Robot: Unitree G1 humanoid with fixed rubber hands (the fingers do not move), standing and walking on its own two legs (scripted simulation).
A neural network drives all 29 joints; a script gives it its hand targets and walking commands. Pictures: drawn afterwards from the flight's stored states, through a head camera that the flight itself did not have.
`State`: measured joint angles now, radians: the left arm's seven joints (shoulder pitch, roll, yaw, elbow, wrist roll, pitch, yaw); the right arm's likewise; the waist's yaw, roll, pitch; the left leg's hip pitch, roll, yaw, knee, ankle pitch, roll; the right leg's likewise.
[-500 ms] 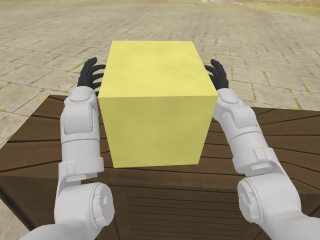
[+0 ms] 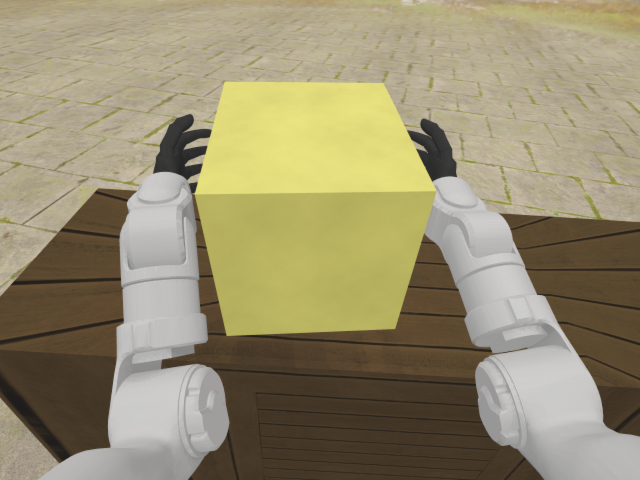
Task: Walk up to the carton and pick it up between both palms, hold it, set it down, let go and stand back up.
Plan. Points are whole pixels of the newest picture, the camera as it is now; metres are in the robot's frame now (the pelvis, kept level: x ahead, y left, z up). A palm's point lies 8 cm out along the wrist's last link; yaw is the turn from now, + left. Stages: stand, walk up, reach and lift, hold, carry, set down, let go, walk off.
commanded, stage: hold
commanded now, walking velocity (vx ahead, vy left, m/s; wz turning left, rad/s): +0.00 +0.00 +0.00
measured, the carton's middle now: (308, 203) +0.40 +0.00 +0.19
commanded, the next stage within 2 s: none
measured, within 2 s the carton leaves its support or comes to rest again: neither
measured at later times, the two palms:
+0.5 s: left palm (178, 182) +0.36 +0.15 +0.24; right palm (440, 186) +0.37 -0.16 +0.23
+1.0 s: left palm (176, 181) +0.36 +0.16 +0.24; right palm (439, 187) +0.36 -0.15 +0.23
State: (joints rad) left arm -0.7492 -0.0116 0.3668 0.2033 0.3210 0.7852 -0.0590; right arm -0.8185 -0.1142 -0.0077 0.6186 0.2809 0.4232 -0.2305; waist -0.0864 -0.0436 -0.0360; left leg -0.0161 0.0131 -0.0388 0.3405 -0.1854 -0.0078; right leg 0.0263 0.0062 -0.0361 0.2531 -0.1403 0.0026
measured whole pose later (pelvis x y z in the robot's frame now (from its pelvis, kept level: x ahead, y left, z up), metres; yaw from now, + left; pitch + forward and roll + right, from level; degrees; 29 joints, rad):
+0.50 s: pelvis +0.00 +0.00 +0.00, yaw +0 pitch -8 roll -1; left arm -0.75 -0.02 0.38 0.22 0.32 0.78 -0.06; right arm -0.81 -0.12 0.00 0.62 0.28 0.43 -0.23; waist -0.08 -0.03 -0.04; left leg -0.01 0.02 -0.04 0.33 -0.18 -0.01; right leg 0.03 0.01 -0.03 0.25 -0.14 0.00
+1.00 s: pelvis +0.00 +0.00 +0.00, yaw +0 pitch -8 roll -1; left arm -0.74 -0.02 0.36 0.20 0.33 0.79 -0.05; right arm -0.80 -0.12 0.00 0.61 0.29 0.43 -0.23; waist -0.09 -0.03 -0.03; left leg -0.01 0.01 -0.03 0.34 -0.19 0.00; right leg 0.04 0.01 -0.03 0.25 -0.14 0.01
